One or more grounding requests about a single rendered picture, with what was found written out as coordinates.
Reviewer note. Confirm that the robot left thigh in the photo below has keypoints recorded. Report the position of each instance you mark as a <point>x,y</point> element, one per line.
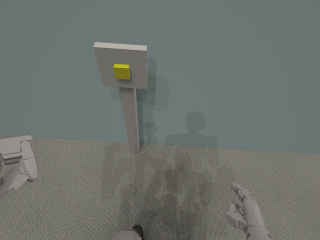
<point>127,235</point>

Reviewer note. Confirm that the robot left foot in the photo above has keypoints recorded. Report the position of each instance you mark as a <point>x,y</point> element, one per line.
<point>139,230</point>

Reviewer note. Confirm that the button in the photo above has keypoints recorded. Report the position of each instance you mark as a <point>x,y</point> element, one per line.
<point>122,71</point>

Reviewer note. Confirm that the right robot hand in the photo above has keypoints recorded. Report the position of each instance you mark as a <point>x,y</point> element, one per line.
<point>249,212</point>

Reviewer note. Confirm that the left robot hand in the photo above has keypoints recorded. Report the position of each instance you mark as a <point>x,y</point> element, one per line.
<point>17,150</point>

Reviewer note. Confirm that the panel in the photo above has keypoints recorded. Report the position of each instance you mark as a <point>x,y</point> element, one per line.
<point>109,54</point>

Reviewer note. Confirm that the right robot forearm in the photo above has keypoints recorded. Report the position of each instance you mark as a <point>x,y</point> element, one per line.
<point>258,233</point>

